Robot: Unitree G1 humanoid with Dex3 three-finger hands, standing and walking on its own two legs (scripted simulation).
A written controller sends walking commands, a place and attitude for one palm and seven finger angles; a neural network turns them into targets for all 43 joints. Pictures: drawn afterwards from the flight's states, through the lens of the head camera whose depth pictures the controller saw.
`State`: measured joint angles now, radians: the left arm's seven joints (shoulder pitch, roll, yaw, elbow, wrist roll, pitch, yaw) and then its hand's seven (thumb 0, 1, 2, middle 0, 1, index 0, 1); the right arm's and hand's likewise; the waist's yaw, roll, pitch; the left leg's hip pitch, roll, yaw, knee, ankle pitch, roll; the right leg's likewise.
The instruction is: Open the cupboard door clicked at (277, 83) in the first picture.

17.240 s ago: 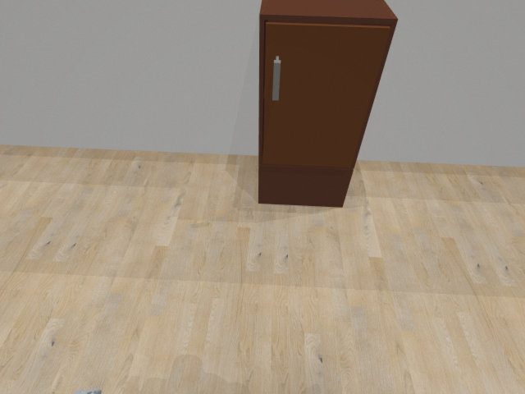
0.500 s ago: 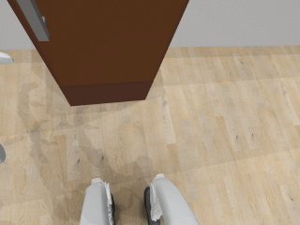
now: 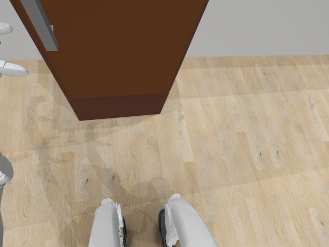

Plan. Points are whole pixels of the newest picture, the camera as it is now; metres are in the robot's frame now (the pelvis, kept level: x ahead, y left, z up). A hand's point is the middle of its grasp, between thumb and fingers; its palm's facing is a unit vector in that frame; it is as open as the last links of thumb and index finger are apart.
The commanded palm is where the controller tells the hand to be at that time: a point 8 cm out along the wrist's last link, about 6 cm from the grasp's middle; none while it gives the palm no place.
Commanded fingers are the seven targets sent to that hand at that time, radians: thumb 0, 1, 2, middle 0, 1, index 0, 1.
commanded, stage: slide the fingers in behind the handle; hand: left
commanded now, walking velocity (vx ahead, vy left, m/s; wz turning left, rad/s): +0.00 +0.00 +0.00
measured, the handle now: (41, 15) +0.60 +0.22 +0.07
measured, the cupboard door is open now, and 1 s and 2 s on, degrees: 0 0 1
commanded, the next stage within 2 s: close the thumb around the handle in 1.60 s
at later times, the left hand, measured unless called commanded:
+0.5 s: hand (22, 38) +0.55 +0.25 +0.06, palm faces +0.08 -1.00 -0.01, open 13.9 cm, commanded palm +0.53 +0.27 +0.06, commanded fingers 0.00 -0.50 0.30 -0.30 -1.20 -0.30 -1.20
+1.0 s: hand (37, 40) +0.54 +0.22 +0.06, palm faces +0.07 -1.00 +0.00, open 14.0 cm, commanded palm +0.53 +0.24 +0.06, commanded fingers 0.00 -0.50 0.30 -0.30 -1.20 -0.30 -1.20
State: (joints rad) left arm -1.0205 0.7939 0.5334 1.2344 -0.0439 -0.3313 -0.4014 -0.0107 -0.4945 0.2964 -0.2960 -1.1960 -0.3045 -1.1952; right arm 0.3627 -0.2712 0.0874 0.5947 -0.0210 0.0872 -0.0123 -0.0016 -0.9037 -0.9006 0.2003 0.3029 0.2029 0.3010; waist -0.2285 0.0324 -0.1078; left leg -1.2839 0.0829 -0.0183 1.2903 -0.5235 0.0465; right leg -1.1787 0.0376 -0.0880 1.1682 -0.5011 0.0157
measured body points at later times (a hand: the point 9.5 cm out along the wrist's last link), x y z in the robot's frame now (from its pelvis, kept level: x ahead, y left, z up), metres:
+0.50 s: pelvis +0.00 -0.01 +0.00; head +0.18 +0.03 +0.41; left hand +0.54 +0.30 +0.07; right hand -0.01 -0.27 -0.10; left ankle +0.03 +0.09 -0.62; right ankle +0.02 -0.14 -0.62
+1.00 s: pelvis +0.00 -0.01 +0.00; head +0.18 +0.03 +0.42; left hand +0.53 +0.27 +0.07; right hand +0.00 -0.28 -0.10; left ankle +0.03 +0.09 -0.62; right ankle +0.02 -0.14 -0.62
